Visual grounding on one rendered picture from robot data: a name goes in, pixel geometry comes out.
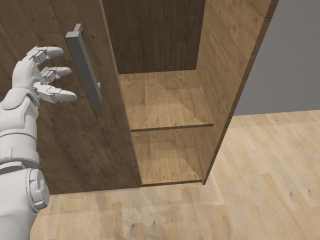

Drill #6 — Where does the left robot forearm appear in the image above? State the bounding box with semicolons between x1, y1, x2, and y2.
0;87;40;175

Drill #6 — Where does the handle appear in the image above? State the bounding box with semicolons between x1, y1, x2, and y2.
65;23;102;104

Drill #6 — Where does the left robot upper arm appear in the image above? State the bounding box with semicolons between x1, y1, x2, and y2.
0;168;50;240

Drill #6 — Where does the robot left hand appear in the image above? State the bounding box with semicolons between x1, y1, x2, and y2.
12;46;77;104

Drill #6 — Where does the wardrobe door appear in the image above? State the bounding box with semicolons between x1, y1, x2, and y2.
0;0;143;195

